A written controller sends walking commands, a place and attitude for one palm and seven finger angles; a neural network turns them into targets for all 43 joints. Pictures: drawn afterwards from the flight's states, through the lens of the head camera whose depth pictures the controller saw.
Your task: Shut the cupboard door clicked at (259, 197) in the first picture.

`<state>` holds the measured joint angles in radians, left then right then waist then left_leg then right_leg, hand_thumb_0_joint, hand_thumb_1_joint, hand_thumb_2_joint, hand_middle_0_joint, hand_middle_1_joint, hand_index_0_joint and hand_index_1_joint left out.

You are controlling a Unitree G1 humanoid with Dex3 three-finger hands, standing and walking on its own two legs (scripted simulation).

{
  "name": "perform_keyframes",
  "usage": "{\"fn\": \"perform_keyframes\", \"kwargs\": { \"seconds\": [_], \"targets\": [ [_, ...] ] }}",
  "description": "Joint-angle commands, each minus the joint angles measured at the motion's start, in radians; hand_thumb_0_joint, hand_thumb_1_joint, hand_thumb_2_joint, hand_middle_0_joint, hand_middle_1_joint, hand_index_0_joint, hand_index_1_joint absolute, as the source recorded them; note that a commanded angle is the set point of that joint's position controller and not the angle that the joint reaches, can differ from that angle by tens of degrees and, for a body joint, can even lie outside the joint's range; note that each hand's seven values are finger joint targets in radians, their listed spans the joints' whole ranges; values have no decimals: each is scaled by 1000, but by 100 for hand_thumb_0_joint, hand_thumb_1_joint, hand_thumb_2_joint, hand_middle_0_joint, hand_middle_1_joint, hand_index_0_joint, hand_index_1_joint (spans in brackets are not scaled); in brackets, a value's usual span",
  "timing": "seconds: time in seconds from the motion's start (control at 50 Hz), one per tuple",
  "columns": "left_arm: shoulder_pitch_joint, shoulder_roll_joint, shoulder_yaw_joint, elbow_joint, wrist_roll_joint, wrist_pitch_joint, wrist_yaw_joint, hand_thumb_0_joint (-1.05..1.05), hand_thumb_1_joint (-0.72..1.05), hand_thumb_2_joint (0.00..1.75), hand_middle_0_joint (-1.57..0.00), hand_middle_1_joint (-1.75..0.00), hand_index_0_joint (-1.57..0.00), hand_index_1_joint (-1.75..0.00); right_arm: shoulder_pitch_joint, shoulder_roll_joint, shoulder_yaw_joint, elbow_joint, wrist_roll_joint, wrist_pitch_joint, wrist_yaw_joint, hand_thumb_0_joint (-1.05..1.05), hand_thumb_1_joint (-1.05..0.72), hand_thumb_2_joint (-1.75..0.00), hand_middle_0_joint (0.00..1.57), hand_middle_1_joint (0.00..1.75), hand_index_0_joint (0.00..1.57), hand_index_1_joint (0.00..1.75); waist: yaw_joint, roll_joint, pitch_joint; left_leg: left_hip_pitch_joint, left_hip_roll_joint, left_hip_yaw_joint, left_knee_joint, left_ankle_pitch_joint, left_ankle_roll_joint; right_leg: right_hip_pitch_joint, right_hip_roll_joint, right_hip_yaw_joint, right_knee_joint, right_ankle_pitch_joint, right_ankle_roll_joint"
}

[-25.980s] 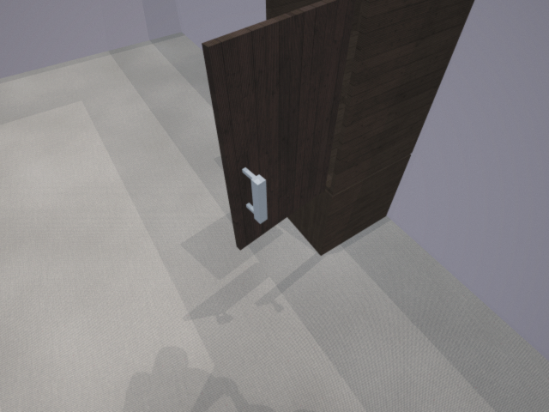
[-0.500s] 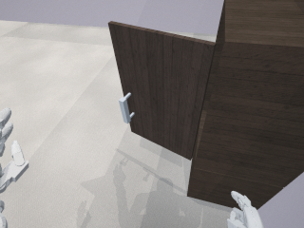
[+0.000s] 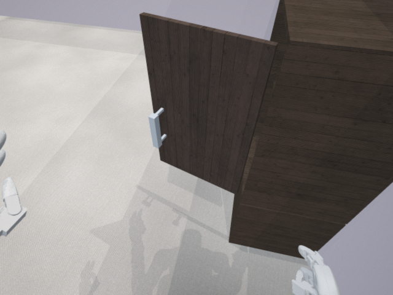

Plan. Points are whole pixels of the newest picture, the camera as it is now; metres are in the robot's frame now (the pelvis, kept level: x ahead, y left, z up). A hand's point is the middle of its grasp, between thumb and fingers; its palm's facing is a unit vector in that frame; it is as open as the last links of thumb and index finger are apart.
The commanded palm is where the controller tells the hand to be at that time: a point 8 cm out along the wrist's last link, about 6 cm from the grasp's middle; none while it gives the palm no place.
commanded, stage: step back with the hand held close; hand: left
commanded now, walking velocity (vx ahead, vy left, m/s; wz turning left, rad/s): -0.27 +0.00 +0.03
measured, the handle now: (159, 127) +0.67 +0.17 -0.10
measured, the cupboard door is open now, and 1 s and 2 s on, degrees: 74 74 74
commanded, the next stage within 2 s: stop stepping back and stand still in 1.08 s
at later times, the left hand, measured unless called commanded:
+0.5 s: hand (8, 226) +0.17 +0.27 +0.17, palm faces +0.44 -0.75 -0.49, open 7.4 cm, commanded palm +0.10 +0.31 +0.19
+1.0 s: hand (27, 290) +0.09 +0.18 +0.20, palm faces +0.29 -0.76 -0.58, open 7.4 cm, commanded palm +0.04 +0.24 +0.19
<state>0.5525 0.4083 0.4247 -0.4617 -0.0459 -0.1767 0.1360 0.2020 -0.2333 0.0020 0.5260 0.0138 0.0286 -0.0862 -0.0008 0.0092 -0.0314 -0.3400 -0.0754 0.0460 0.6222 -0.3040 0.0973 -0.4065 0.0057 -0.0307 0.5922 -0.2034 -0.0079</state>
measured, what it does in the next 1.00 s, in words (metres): walks backwards: right foot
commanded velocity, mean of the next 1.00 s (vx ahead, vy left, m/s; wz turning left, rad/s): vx -0.38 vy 0.00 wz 0.02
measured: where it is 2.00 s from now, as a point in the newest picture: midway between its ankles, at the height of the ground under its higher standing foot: outside the picture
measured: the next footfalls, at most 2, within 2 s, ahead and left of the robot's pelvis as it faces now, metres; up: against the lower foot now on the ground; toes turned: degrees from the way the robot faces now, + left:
right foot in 0.64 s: -0.10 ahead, -0.14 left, +0.00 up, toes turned +0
left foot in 1.18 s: -0.11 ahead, +0.07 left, +0.00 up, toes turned +3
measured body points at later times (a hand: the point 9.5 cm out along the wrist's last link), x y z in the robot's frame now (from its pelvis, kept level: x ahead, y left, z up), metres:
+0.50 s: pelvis -0.04 +0.00 -0.01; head -0.01 +0.03 +0.44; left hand +0.14 +0.31 +0.20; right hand +0.12 -0.25 -0.09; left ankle +0.02 +0.06 -0.72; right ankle +0.06 -0.12 -0.72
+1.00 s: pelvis -0.10 -0.06 +0.01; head -0.09 -0.03 +0.46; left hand +0.07 +0.22 +0.23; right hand +0.09 -0.29 -0.05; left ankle -0.05 +0.06 -0.70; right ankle -0.14 -0.14 -0.72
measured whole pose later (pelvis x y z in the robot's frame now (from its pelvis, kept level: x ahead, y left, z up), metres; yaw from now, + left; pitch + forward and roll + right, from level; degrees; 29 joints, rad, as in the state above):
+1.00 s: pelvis -0.10 -0.06 +0.01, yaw -1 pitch +5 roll +0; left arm 0.67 0.57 0.49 -0.63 -0.06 -0.25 0.11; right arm 0.14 -0.18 0.01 0.57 0.01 -0.01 -0.06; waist -0.02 -0.05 -0.09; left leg -0.55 -0.01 -0.01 0.77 -0.35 -0.01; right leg -0.26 0.07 0.00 0.48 -0.31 -0.06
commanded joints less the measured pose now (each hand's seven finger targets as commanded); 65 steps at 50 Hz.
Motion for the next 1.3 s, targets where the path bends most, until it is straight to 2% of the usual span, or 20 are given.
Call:
{"fn": "perform_keyframes", "kwargs": {
  "seconds": [0.0,0.16,0.3,0.36,0.46,0.54,0.62,0.7,0.76,0.84,0.88,0.9,0.94,0.98,1.02,1.1,1.18,1.22,1.24,1.28],
  "targets": [
    [-107,227,177,-244,21,-85,30,0,90,90,-20,-30,-20,-30,-96,-152,-57,-154,-7,-66,-20,0,-90,-90,20,30,20,30,-1,92,-57,-480,218,-260,-315,-300,26,464,-43,141,75,109,8],
    [-153,167,128,-191,35,-98,29,0,90,90,-20,-30,-20,-30,-65,-157,-61,-137,-10,-91,-8,0,-90,-90,20,30,20,30,-7,60,8,-555,205,-248,-271,-394,27,430,-51,177,83,41,-4],
    [-126,201,165,-184,45,-124,34,0,90,90,-20,-30,-20,-30,-62,-154,-72,-134,-10,-89,13,0,-90,-90,20,30,20,30,-7,-21,-5,-530,168,-233,-167,-393,11,336,-119,271,-22,-104,-43],
    [-99,212,175,-267,39,-146,38,0,90,90,-20,-30,-20,-30,-61,-145,-66,-134,-10,-98,18,0,-90,-90,20,30,20,30,-13,11,-66,-475,175,-249,-200,-344,15,334,-101,225,19,-50,-35],
    [-60,223,224,-316,38,-163,38,0,90,90,-20,-30,-20,-30,-64,-149,-74,-121,-20,-124,2,0,-90,-90,20,30,20,30,-2,149,-129,-592,304,-336,-357,-318,47,522,29,84,268,131,17],
    [-69,199,208,-277,26,-158,28,0,90,90,-20,-30,-20,-30,-65,-142,-79,-91,-43,-139,-5,0,-90,-90,20,30,20,30,0,142,-76,-454,359,-362,-357,-49,49,392,66,75,287,-63,22],
    [-43,127,117,-195,-2,-153,12,0,90,90,-20,-30,-20,-30,-57,-120,-70,-41,-44,-157,7,0,-90,-90,20,30,20,30,-6,95,-60,-138,339,-322,-274,357,11,186,49,63,73,-119,15],
    [-94,150,82,-247,-3,-156,9,0,90,90,-20,-30,-20,-30,-58,-124,-71,8,-43,-173,25,0,-90,-90,20,30,20,30,0,167,-197,220,317,-269,-200,846,-22,98,45,48,-88,-49,21],
    [-77,190,105,-339,-13,-150,9,0,90,90,-20,-30,-20,-30,-84,-113,-68,-11,-31,-167,37,0,-90,-90,20,30,20,30,6,183,-364,383,300,-212,-151,947,-25,118,41,45,-127,5,30],
    [61,278,215,-433,-36,-134,13,0,90,90,-20,-30,-20,-30,-132,-97,-53,-87,-13,-127,35,0,-90,-90,20,30,20,30,9,93,-452,218,244,-133,-108,698,-38,298,-20,71,-134,373,40],
    [124,324,268,-382,-43,-132,17,0,90,90,-20,-30,-20,-30,-152,-76,-38,-126,5,-100,22,0,-90,-90,20,30,20,30,-2,-79,-386,38,139,-24,5,336,-90,318,-185,169,-160,759,54],
    [151,349,301,-330,-41,-123,23,0,90,90,-20,-30,-20,-30,-156,-68,-38,-128,10,-88,13,0,-90,-90,20,30,20,30,7,-167,-335,-113,83,-32,105,7,-114,334,-282,231,-177,895,30],
    [176,308,271,-222,-27,-95,24,0,90,90,-20,-30,-20,-30,-184,-59,-38,-107,7,-74,7,0,-90,-90,20,30,20,30,23,-183,-199,-235,57,-106,334,-191,-111,219,-365,259,-220,758,-33],
    [115,258,212,-120,-5,-56,29,0,90,90,-20,-30,-20,-30,-176,-55,-29,-85,-12,-52,-6,0,-90,-90,20,30,20,30,-6,-108,-88,-234,83,-106,368,-165,-127,124,-338,240,-214,687,-102],
    [10,205,134,-62,4,-33,39,0,90,90,-20,-30,-20,-30,-165,-57,-19,-66,-19,-38,-21,0,-90,-90,20,30,20,30,-21,-35,9,-178,89,-90,222,-120,-133,81,-258,170,-191,691,-113],
    [-113,184,26,-116,3,-25,51,0,90,90,-20,-30,-20,-30,-130,-98,-41,-52,2,-38,-28,0,-90,-90,20,30,20,30,-21,-73,-17,-25,63,-14,-66,83,-115,130,-158,85,-177,642,8],
    [-39,243,84,-315,-4,-57,53,0,90,90,-20,-30,-20,-30,-63,-135,-71,-109,19,-57,-26,0,-90,-90,20,30,20,30,-1,-45,-229,132,178,-66,-216,422,-58,237,-53,72,-146,279,93],
    [6,259,129,-399,-8,-60,55,0,90,90,-20,-30,-20,-30,-78,-119,-53,-129,-3,-75,-28,0,-90,-90,20,30,20,30,-4,153,-257,44,247,-201,-301,226,-27,261,5,29,-63,25,51],
    [-32,269,151,-444,-3,-62,57,0,90,90,-20,-30,-20,-30,-92,-121,-47,-124,-14,-94,-29,0,-90,-90,20,30,20,30,-3,239,-215,-88,297,-265,-395,-21,-9,311,26,18,20,-99,45],
    [-91,249,169,-434,25,-70,64,0,90,90,-20,-30,-20,-30,-87,-117,-41,-106,-22,-138,-29,0,-90,-90,20,30,20,30,-3,278,-133,-336,334,-308,-527,-496,14,437,51,13,168,-122,43]
  ]
}}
